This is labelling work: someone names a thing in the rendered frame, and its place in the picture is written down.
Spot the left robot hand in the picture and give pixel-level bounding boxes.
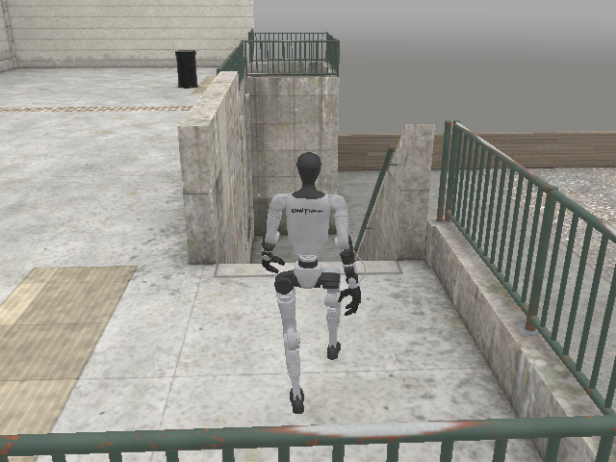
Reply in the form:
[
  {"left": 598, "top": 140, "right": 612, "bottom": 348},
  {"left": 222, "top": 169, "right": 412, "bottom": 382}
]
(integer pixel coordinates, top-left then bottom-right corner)
[{"left": 262, "top": 255, "right": 285, "bottom": 273}]

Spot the right robot thigh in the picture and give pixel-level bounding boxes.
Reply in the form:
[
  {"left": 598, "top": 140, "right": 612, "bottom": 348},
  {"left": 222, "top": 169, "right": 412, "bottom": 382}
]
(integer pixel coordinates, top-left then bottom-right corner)
[{"left": 321, "top": 267, "right": 341, "bottom": 308}]

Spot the robot right forearm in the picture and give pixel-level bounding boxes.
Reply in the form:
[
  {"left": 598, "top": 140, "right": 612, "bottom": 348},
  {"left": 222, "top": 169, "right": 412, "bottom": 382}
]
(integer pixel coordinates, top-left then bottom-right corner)
[{"left": 340, "top": 235, "right": 360, "bottom": 289}]

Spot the left robot upper arm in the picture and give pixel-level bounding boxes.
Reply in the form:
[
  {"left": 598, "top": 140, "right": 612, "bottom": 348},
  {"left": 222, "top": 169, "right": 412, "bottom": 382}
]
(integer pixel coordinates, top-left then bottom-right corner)
[{"left": 265, "top": 193, "right": 289, "bottom": 244}]

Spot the left robot foot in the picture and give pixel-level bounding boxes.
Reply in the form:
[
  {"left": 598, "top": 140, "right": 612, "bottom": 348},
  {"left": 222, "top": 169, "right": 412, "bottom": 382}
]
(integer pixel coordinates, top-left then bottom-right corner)
[{"left": 290, "top": 388, "right": 304, "bottom": 414}]

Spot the right robot hand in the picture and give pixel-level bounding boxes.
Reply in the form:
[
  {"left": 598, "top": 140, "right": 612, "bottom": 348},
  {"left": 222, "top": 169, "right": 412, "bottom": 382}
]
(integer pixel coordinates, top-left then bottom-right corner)
[{"left": 338, "top": 286, "right": 361, "bottom": 316}]

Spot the right robot upper arm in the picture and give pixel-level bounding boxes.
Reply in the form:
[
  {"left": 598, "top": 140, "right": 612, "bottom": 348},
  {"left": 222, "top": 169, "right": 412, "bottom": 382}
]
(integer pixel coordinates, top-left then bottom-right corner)
[{"left": 328, "top": 194, "right": 349, "bottom": 250}]

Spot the robot left forearm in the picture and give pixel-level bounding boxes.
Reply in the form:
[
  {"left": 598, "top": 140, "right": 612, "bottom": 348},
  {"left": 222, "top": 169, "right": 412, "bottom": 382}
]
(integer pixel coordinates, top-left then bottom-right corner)
[{"left": 261, "top": 230, "right": 275, "bottom": 261}]

